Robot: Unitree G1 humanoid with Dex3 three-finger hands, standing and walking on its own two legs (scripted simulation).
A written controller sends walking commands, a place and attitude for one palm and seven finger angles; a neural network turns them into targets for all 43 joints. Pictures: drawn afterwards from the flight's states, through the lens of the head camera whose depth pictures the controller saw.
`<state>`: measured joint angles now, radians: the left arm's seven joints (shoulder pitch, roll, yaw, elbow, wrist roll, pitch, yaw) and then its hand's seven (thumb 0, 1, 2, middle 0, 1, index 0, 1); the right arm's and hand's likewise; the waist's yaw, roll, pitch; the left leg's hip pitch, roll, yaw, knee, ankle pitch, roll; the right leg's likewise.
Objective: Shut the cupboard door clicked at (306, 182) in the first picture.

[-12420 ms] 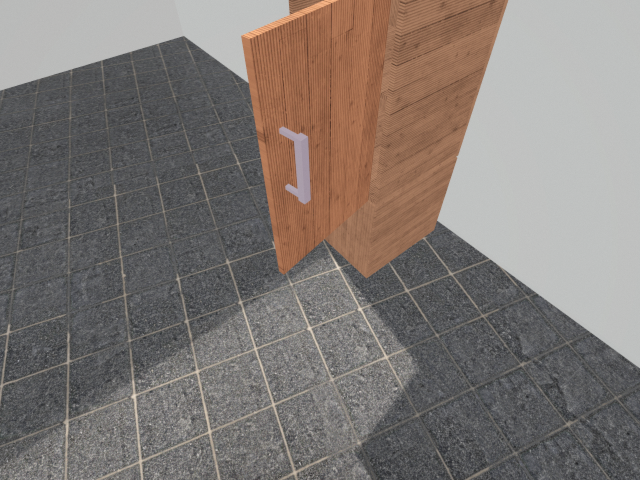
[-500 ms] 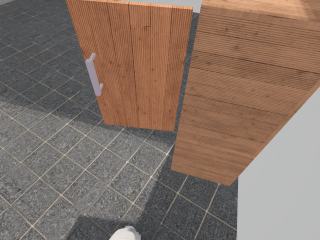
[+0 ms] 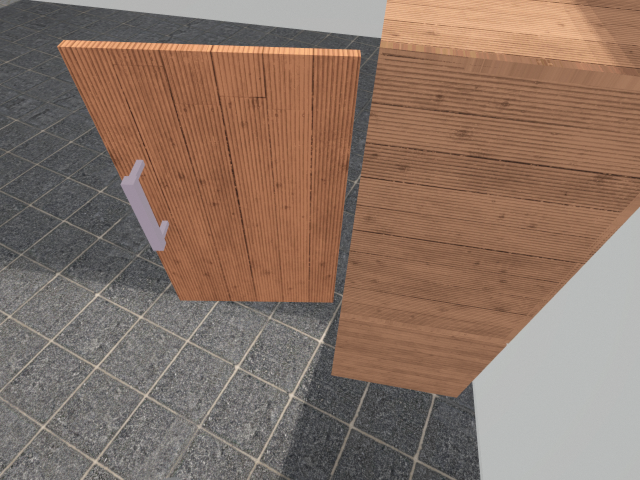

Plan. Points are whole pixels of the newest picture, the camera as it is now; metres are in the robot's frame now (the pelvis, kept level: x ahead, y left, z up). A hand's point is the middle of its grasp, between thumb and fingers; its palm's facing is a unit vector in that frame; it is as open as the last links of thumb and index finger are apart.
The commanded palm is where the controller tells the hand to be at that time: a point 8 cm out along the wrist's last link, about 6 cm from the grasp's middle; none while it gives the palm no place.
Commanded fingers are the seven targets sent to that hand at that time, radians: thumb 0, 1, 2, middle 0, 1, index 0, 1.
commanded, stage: come to a stop and stand still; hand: left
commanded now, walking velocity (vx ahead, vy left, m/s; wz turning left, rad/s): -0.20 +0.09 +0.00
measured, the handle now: (149, 207) +0.50 +0.31 +0.01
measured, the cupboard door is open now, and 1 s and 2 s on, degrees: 100 100 100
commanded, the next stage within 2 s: look again from close up in 1.48 s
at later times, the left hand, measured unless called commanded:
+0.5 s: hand out of the picture +0.01 +0.19 -0.17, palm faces +0.02 -0.97 -0.24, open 7.4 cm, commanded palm none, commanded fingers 0.00 0.90 0.90 -0.20 -0.30 -0.20 -0.30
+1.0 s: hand out of the picture +0.00 +0.16 -0.16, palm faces -0.02 -0.97 -0.23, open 7.3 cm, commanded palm none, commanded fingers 0.00 0.90 0.90 -0.20 -0.30 -0.20 -0.30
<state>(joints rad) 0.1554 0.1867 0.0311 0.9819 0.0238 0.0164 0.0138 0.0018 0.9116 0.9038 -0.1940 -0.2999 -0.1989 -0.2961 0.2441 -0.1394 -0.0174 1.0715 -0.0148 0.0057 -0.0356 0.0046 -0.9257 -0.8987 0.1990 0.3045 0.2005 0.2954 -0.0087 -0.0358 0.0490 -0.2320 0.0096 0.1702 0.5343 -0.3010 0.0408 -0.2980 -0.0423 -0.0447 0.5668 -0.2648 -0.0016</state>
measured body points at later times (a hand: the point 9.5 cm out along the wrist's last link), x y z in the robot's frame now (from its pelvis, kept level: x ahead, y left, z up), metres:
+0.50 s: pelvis -0.01 +0.00 +0.00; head +0.02 -0.01 +0.45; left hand +0.01 +0.24 -0.15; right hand +0.04 -0.23 -0.16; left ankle -0.01 +0.09 -0.73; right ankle -0.04 -0.12 -0.73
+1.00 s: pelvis -0.03 -0.03 +0.01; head -0.01 -0.04 +0.46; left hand +0.00 +0.21 -0.14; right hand -0.02 -0.26 -0.16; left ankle -0.01 +0.09 -0.73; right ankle -0.04 -0.12 -0.73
